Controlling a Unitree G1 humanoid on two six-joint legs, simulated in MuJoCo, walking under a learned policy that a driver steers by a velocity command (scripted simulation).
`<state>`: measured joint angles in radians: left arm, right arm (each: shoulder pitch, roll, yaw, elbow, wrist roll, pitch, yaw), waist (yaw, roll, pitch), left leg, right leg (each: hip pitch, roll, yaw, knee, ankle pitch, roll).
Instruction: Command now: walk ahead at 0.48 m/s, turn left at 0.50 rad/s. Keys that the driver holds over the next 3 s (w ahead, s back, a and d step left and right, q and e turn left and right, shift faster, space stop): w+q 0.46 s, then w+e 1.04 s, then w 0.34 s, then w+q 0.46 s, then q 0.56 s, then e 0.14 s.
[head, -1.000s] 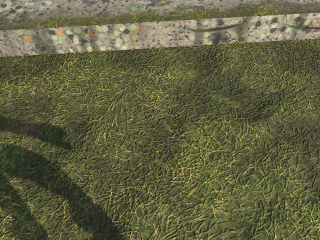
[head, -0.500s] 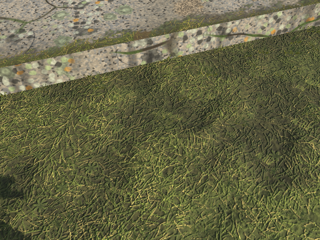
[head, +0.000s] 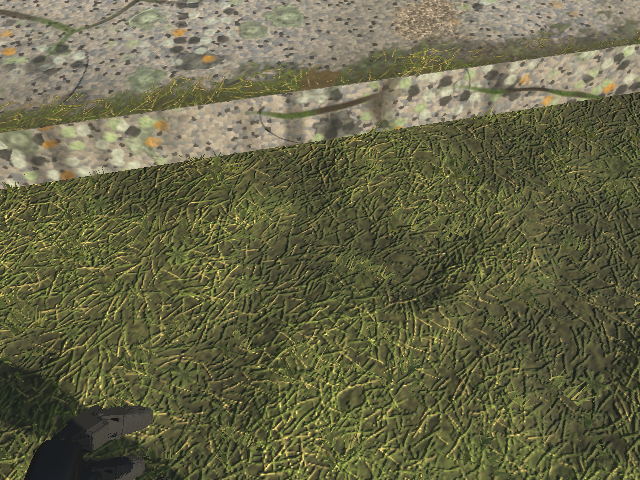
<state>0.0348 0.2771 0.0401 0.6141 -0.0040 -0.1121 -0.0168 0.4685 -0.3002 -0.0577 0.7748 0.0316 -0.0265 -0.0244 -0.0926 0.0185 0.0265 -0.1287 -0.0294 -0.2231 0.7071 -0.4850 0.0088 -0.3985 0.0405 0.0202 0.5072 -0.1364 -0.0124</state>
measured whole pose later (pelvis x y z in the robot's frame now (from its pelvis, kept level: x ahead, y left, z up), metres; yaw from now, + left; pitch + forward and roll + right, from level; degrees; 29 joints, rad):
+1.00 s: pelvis +0.55 +0.11 -0.01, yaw +8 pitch +2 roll +2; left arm 0.12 0.27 0.03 0.67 -0.02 -0.05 -0.07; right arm 0.32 -0.31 -0.06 0.80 0.01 -0.04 -0.01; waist -0.05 -0.03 0.03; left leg 0.10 -0.01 0.19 0.37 -0.46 0.01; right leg -0.53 -0.01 -0.04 0.57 -0.08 -0.08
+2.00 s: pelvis +1.07 +0.08 +0.00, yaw -13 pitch +1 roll +1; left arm 0.06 0.23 0.00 0.77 0.05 -0.06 -0.01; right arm 0.42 -0.23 -0.01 0.94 0.00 -0.05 0.00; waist -0.07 0.00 0.05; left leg -0.20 0.00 0.02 0.89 -0.45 0.04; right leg -0.38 0.01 -0.07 0.54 -0.18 -0.08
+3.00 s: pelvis +1.51 +0.16 +0.20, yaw +17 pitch +4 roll -3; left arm 0.07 0.21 -0.01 0.60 0.01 -0.05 0.05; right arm 0.27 -0.23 -0.01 0.75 0.00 0.00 -0.05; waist -0.03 -0.03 -0.01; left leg -0.32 -0.16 -0.13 0.50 -0.22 0.13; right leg -0.95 -0.04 0.05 1.18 0.03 0.01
